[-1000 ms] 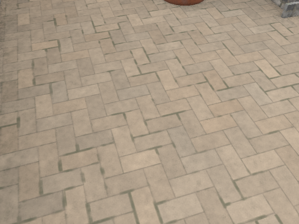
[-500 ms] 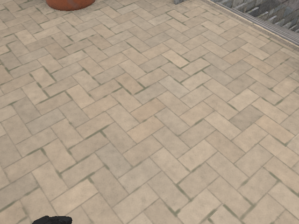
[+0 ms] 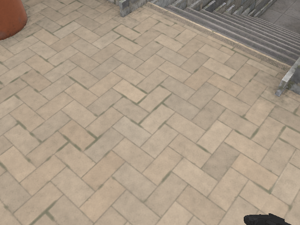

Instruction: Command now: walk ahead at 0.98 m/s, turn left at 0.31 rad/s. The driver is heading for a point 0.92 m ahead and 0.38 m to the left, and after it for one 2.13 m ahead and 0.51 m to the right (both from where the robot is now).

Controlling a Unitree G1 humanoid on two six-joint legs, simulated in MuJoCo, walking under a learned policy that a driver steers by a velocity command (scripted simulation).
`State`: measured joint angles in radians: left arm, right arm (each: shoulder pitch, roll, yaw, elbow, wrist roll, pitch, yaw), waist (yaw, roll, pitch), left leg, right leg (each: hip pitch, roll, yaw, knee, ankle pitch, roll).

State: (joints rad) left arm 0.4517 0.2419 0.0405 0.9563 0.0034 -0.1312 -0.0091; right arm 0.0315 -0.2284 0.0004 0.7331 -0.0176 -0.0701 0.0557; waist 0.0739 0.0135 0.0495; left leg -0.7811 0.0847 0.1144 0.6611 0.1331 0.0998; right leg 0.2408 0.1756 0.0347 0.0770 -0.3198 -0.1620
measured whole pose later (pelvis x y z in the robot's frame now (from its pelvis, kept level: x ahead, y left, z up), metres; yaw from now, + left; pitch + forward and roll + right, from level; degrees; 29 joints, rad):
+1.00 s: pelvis +0.87 +0.23 -0.03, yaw +50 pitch +1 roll -2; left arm 0.49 0.25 0.01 0.90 0.01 -0.08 0.02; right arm -0.01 -0.29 -0.01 0.64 -0.05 -0.04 0.06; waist 0.07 0.04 0.06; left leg -0.57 -0.08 0.12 0.69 -0.16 0.19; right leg 0.04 -0.07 -0.19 0.97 -0.42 0.03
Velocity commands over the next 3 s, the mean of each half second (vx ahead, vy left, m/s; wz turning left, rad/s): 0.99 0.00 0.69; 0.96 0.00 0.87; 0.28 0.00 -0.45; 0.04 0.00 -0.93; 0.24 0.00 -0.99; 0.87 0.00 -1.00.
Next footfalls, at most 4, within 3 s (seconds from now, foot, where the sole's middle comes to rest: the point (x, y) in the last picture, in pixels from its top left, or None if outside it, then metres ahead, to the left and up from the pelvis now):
0.10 left None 0.31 0.06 -0.76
0.52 right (179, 162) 0.75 -0.04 -0.76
0.96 left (101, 123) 0.96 0.37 -0.76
1.42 right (107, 90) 1.20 0.38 -0.76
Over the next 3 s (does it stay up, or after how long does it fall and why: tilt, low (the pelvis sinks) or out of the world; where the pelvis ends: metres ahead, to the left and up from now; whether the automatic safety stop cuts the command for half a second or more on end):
stays up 1.36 0.14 -0.02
